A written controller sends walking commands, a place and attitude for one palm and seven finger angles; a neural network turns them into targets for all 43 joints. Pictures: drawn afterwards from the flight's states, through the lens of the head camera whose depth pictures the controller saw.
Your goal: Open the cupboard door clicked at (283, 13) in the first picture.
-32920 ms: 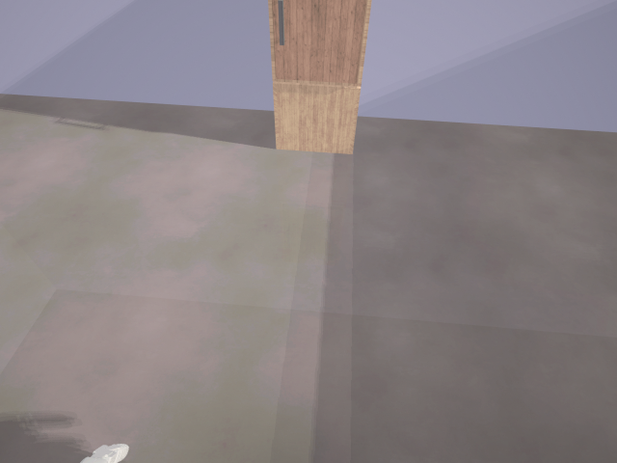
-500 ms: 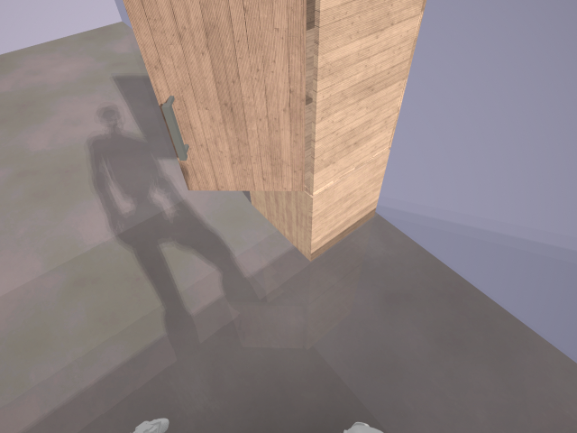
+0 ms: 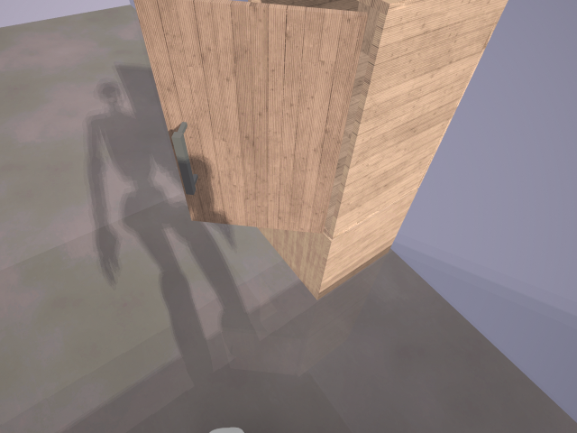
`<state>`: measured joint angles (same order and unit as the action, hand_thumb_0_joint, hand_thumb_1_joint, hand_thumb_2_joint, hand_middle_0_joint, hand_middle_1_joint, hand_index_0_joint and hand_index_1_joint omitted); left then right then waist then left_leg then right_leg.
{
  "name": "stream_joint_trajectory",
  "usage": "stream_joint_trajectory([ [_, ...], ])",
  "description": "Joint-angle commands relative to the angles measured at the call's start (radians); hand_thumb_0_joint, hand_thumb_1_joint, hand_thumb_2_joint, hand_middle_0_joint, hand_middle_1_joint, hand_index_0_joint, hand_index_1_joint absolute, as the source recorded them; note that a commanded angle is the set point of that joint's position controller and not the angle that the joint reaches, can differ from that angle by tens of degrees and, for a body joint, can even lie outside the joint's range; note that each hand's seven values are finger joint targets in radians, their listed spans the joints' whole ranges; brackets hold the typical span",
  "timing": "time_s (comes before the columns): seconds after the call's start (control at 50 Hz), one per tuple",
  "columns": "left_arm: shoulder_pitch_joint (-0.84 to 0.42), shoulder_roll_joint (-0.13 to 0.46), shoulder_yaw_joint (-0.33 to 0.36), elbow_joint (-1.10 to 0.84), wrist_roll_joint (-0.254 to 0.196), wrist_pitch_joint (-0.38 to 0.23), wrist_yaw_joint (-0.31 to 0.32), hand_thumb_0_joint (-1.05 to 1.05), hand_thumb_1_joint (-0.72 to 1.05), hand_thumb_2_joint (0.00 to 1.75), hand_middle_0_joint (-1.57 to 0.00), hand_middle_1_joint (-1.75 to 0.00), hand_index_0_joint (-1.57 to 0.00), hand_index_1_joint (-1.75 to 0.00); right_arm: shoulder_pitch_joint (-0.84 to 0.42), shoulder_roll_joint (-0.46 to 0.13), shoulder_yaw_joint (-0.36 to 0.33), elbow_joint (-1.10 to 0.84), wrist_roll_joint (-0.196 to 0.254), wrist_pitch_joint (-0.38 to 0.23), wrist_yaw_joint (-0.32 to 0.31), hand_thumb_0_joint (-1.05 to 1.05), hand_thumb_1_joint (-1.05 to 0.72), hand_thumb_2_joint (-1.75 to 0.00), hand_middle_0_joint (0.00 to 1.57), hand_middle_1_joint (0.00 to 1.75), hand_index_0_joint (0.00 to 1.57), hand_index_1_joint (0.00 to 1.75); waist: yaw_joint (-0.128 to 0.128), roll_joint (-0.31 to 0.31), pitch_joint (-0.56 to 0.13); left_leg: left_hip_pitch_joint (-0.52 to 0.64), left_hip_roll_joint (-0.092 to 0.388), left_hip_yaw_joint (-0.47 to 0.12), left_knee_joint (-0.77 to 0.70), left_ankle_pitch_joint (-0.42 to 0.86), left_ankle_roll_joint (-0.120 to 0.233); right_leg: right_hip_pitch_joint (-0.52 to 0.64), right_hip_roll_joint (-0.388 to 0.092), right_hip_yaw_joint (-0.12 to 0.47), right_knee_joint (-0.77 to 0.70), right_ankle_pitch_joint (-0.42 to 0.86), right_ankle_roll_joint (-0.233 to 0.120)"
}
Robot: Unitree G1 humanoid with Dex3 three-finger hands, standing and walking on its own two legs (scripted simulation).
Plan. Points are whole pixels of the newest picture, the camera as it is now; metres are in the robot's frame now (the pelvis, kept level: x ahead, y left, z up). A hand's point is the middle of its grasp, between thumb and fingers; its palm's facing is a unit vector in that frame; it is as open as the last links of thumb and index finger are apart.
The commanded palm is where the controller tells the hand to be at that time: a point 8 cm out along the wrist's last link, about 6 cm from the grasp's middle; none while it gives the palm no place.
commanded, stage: come to a stop and stand still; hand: left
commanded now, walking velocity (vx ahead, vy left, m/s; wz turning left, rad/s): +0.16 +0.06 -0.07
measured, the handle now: (187, 159) +0.66 +0.32 -0.08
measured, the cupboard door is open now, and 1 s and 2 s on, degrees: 49 49 49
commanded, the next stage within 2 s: none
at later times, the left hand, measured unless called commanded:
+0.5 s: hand (177, 396) +0.19 +0.20 -0.16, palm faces -0.06 -0.97 -0.23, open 7.4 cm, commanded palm none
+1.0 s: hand out of the picture +0.07 +0.21 -0.18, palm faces -0.01 -0.97 -0.23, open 7.4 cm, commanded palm none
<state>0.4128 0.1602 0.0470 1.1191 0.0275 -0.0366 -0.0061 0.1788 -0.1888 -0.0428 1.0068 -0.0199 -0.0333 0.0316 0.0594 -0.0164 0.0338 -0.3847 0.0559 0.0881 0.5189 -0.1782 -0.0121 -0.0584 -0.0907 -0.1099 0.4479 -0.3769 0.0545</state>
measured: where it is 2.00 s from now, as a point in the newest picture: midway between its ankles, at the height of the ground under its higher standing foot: outside the picture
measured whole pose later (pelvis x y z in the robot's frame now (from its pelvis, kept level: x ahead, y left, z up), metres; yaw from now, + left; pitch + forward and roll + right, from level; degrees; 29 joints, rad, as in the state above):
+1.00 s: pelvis +0.04 +0.03 +0.00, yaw -3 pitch -1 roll -1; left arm 0.26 0.19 0.01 1.03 0.02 0.02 0.04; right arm 0.18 -0.19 -0.03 0.93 -0.01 0.01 -0.02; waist 0.02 0.00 0.05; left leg -0.29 -0.01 0.06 0.62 -0.31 0.05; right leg -0.24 -0.05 -0.04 0.60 -0.33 0.02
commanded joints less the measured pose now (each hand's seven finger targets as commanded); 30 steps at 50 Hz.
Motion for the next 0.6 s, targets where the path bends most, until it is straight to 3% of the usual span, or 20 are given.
stream_joint_trajectory([
  [0.0,-0.067,0.072,0.008,-0.114,-0.011,-0.011,0.014,0.00,0.90,0.90,-0.20,-0.30,-0.20,-0.30,0.377,-0.251,-0.052,0.040,-0.014,-0.011,-0.049,0.00,-0.90,-0.90,0.20,0.30,0.20,0.30,-0.173,0.305,-0.145,0.489,0.352,-0.465,-0.230,0.069,0.200,-0.512,0.066,0.020,0.649,-0.262,-0.065],
  [0.02,-0.097,0.060,0.009,-0.135,-0.009,-0.015,0.014,0.00,0.90,0.90,-0.20,-0.30,-0.20,-0.30,0.318,-0.236,-0.044,0.021,-0.013,-0.007,-0.054,0.00,-0.90,-0.90,0.20,0.30,0.20,0.30,-0.147,0.196,-0.076,0.408,0.369,-0.434,-0.241,0.052,0.235,-0.559,0.021,0.056,0.752,-0.223,-0.081],
  [0.04,-0.116,0.059,0.007,-0.121,-0.004,-0.011,0.014,0.00,0.90,0.90,-0.20,-0.30,-0.20,-0.30,0.243,-0.179,-0.030,0.006,-0.011,-0.015,-0.055,0.00,-0.90,-0.90,0.20,0.30,0.20,0.30,-0.122,0.198,-0.071,0.313,0.318,-0.384,-0.253,0.029,0.222,-0.556,-0.004,0.076,0.795,-0.156,-0.081],
  [0.06,-0.112,0.067,0.009,-0.105,-0.004,-0.003,0.009,0.00,0.90,0.90,-0.20,-0.30,-0.20,-0.30,0.169,-0.139,-0.014,-0.014,-0.007,-0.018,-0.057,0.00,-0.90,-0.90,0.20,0.30,0.20,0.30,-0.086,0.187,-0.030,0.218,0.295,-0.338,-0.281,-0.008,0.203,-0.536,-0.029,0.097,0.792,-0.092,-0.076],
  [0.08,-0.091,0.063,0.011,-0.094,-0.001,0.006,0.006,0.00,0.90,0.90,-0.20,-0.30,-0.20,-0.30,0.138,-0.115,-0.005,-0.027,-0.007,-0.022,-0.060,0.00,-0.90,-0.90,0.20,0.30,0.20,0.30,-0.068,0.165,-0.009,0.163,0.267,-0.278,-0.300,0.004,0.181,-0.501,-0.036,0.101,0.769,-0.036,-0.070],
  [0.1,-0.073,0.047,0.007,-0.084,-0.002,0.014,0.007,0.00,0.90,0.90,-0.20,-0.30,-0.20,-0.30,0.129,-0.090,0.003,-0.025,-0.008,-0.029,-0.065,0.00,-0.90,-0.90,0.20,0.30,0.20,0.30,-0.057,0.095,0.003,0.126,0.251,-0.236,-0.304,0.117,0.166,-0.464,-0.032,0.111,0.723,0.009,-0.060],
  [0.14,-0.034,0.024,-0.003,-0.064,-0.015,0.031,0.016,0.00,0.90,0.90,-0.20,-0.30,-0.20,-0.30,0.093,-0.084,0.015,-0.023,-0.005,-0.034,-0.076,0.00,-0.90,-0.90,0.20,0.30,0.20,0.30,-0.023,0.045,-0.039,0.119,0.240,-0.150,-0.268,0.413,0.152,-0.362,-0.024,0.126,0.585,0.048,-0.039],
  [0.18,-0.028,0.038,0.002,-0.068,-0.014,0.052,0.022,0.00,0.90,0.90,-0.20,-0.30,-0.20,-0.30,0.074,-0.091,0.007,-0.025,-0.006,-0.024,-0.085,0.00,-0.90,-0.90,0.20,0.30,0.20,0.30,-0.019,0.052,-0.079,0.140,0.246,-0.115,-0.228,0.556,0.154,-0.309,0.002,0.103,0.498,0.049,-0.029],
  [0.28,-0.136,0.093,0.018,-0.138,-0.005,0.086,0.022,0.00,0.90,0.90,-0.20,-0.30,-0.20,-0.30,0.096,-0.153,-0.018,-0.008,-0.011,0.019,-0.096,0.00,-0.90,-0.90,0.20,0.30,0.20,0.30,-0.058,0.119,-0.065,0.205,0.305,-0.158,-0.172,0.617,0.186,-0.339,0.037,0.091,0.429,-0.038,-0.035],
  [0.36,-0.202,0.100,0.018,-0.184,-0.004,0.092,0.024,0.00,0.90,0.90,-0.20,-0.30,-0.20,-0.30,0.118,-0.165,-0.034,0.003,-0.012,0.034,-0.096,0.00,-0.90,-0.90,0.20,0.30,0.20,0.30,-0.079,0.170,-0.037,0.236,0.301,-0.174,-0.136,0.687,0.187,-0.337,0.055,0.082,0.363,-0.065,-0.046],
  [0.4,-0.206,0.100,0.019,-0.196,-0.009,0.089,0.026,0.00,0.90,0.90,-0.20,-0.30,-0.20,-0.30,0.124,-0.179,-0.041,0.008,-0.011,0.038,-0.093,0.00,-0.90,-0.90,0.20,0.30,0.20,0.30,-0.078,0.187,-0.063,0.263,0.288,-0.170,-0.116,0.722,0.172,-0.289,0.060,0.073,0.269,-0.027,-0.051],
  [0.44,-0.175,0.106,0.022,-0.189,-0.011,0.081,0.026,0.00,0.90,0.90,-0.20,-0.30,-0.20,-0.30,0.116,-0.184,-0.047,0.006,-0.005,0.043,-0.088,0.00,-0.90,-0.90,0.20,0.30,0.20,0.30,-0.060,0.182,-0.099,0.258,0.256,-0.153,-0.076,0.645,0.143,-0.196,0.066,0.062,0.127,0.093,-0.055],
  [0.46,-0.158,0.117,0.023,-0.188,-0.009,0.073,0.027,0.00,0.90,0.90,-0.20,-0.30,-0.20,-0.30,0.112,-0.176,-0.048,0.000,-0.001,0.047,-0.084,0.00,-0.90,-0.90,0.20,0.30,0.20,0.30,-0.051,0.137,-0.107,0.237,0.222,-0.138,-0.041,0.567,0.115,-0.138,0.063,0.060,0.031,0.214,-0.060],
  [0.48,-0.141,0.151,0.030,-0.188,-0.005,0.064,0.031,0.00,0.90,0.90,-0.20,-0.30,-0.20,-0.30,0.117,-0.157,-0.049,-0.005,0.005,0.049,-0.078,0.00,-0.90,-0.90,0.20,0.30,0.20,0.30,-0.045,0.050,-0.134,0.181,0.166,-0.093,0.022,0.396,0.069,-0.055,-0.003,0.132,-0.037,0.452,-0.072],
  [0.5,-0.142,0.213,0.038,-0.186,0.003,0.053,0.038,0.00,0.90,0.90,-0.20,-0.30,-0.20,-0.30,0.124,-0.104,-0.042,-0.020,0.013,0.052,-0.071,0.00,-0.90,-0.90,0.20,0.30,0.20,0.30,-0.054,-0.142,-0.153,0.061,0.052,0.008,0.129,0.080,0.004,0.023,-0.168,0.294,-0.033,0.742,-0.137],
  [0.52,-0.149,0.235,0.034,-0.183,-0.002,0.046,0.040,0.00,0.90,0.90,-0.20,-0.30,-0.20,-0.30,0.098,-0.077,-0.029,-0.034,0.014,0.064,-0.064,0.00,-0.90,-0.90,0.20,0.30,0.20,0.30,-0.039,-0.207,-0.127,0.005,-0.041,0.002,0.283,-0.369,-0.023,-0.017,-0.292,0.342,-0.061,0.920,-0.238],
  [0.54,-0.170,0.233,0.026,-0.188,-0.002,0.042,0.043,0.00,0.90,0.90,-0.20,-0.30,-0.20,-0.30,0.078,-0.069,-0.030,-0.037,0.015,0.077,-0.061,0.00,-0.90,-0.90,0.20,0.30,0.20,0.30,-0.034,-0.149,-0.118,-0.006,-0.042,-0.066,0.412,-0.430,-0.020,-0.059,-0.307,0.313,-0.073,0.877,-0.279],
  [0.56,-0.197,0.207,0.030,-0.188,-0.003,0.043,0.051,0.00,0.90,0.90,-0.20,-0.30,-0.20,-0.30,0.066,-0.055,-0.029,-0.040,0.012,0.084,-0.062,0.00,-0.90,-0.90,0.20,0.30,0.20,0.30,-0.045,-0.119,-0.109,-0.030,-0.040,-0.090,0.457,-0.403,-0.016,-0.049,-0.267,0.281,-0.066,0.869,-0.277],
  [0.58,-0.217,0.201,0.030,-0.188,-0.003,0.042,0.053,0.00,0.90,0.90,-0.20,-0.30,-0.20,-0.30,0.061,-0.056,-0.023,-0.030,0.010,0.082,-0.063,0.00,-0.90,-0.90,0.20,0.30,0.20,0.30,-0.051,-0.151,-0.096,-0.068,-0.040,-0.090,0.475,-0.382,-0.023,-0.005,-0.231,0.270,-0.038,0.936,-0.266],
])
